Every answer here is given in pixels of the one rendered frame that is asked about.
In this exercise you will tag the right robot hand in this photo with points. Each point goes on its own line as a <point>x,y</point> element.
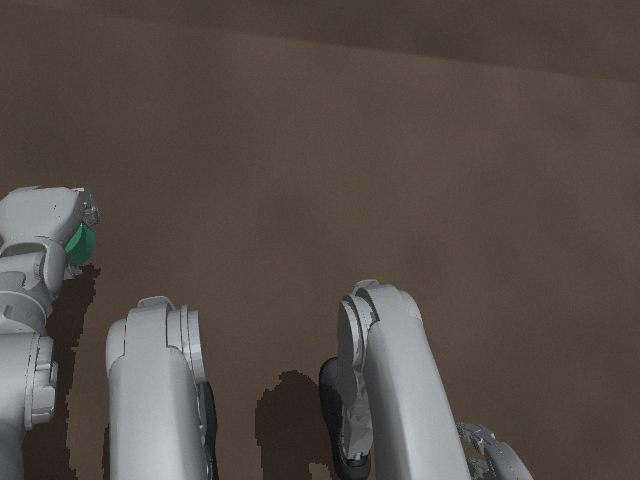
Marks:
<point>502,463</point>

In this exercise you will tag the left robot arm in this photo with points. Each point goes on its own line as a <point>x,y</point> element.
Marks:
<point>31,277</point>

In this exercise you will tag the right robot foot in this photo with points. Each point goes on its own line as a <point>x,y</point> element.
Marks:
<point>331,405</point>

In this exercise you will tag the tin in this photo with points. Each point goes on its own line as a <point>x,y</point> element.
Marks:
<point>81,245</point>

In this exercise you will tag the left robot foot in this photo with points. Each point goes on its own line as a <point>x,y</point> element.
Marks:
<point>210,436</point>

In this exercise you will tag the left robot hand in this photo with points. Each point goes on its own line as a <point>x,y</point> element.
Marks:
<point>52,213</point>

